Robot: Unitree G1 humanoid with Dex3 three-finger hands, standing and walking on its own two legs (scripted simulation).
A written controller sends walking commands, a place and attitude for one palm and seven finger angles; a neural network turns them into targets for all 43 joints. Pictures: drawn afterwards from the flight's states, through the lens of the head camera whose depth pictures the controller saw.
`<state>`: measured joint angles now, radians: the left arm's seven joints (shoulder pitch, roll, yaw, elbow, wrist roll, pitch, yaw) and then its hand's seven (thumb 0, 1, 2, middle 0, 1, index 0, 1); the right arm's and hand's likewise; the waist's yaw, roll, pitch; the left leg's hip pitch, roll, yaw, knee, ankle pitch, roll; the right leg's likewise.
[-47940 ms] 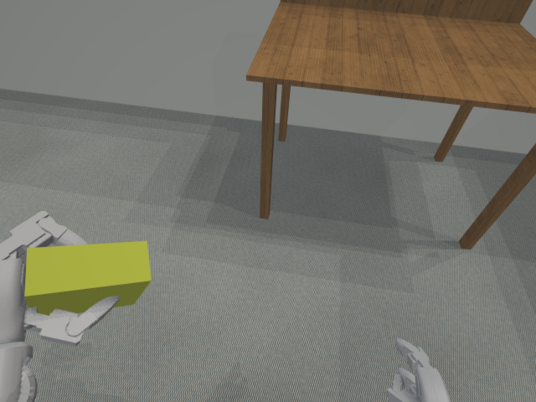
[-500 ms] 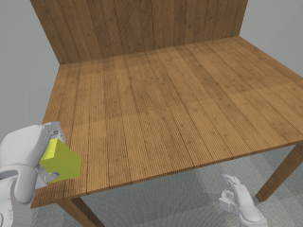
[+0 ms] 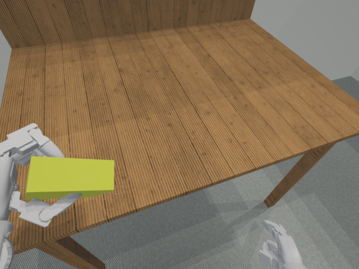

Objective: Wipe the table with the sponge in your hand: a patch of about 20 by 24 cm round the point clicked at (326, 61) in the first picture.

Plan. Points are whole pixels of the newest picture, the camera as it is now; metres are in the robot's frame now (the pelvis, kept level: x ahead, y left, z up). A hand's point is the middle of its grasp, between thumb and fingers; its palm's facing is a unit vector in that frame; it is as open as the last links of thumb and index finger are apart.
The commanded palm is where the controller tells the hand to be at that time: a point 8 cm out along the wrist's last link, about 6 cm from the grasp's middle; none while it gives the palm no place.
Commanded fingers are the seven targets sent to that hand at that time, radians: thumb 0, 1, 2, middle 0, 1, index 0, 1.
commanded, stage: step back with the hand held close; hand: left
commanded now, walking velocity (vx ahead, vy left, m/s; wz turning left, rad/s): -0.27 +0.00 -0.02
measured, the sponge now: (80, 180) +0.23 +0.18 +0.15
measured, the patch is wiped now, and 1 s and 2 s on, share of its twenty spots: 0.95 0.95 0.95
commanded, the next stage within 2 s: stop stepping back and stand still in 1.30 s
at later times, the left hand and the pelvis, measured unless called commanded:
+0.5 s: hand out of the picture +0.14 +0.25 +0.20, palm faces +0.40 -0.78 -0.48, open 9.0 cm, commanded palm +0.09 +0.29 +0.22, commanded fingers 0.00 0.10 1.30 -1.20 -1.60 -1.20 -1.60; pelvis -0.06 +0.01 -0.01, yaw +2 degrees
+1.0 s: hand out of the picture +0.04 +0.29 +0.22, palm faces +0.50 -0.77 -0.40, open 9.0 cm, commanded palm +0.00 +0.31 +0.22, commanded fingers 0.00 0.10 1.30 -1.20 -1.60 -1.20 -1.60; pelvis -0.16 +0.03 -0.01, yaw +0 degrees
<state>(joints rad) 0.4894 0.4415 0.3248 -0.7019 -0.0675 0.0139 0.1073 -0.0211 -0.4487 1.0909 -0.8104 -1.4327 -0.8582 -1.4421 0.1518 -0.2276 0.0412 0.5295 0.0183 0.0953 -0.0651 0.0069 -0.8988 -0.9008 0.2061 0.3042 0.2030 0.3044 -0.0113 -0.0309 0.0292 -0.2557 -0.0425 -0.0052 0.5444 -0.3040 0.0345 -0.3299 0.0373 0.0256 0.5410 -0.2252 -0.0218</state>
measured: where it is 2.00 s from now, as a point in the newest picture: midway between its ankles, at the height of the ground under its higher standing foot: outside the picture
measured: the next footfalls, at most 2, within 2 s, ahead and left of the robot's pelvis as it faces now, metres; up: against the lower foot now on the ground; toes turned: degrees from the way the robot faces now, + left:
right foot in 1.12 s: -0.29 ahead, -0.12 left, +0.00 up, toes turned -2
left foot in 1.30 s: -0.17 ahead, +0.09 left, +0.00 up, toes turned -8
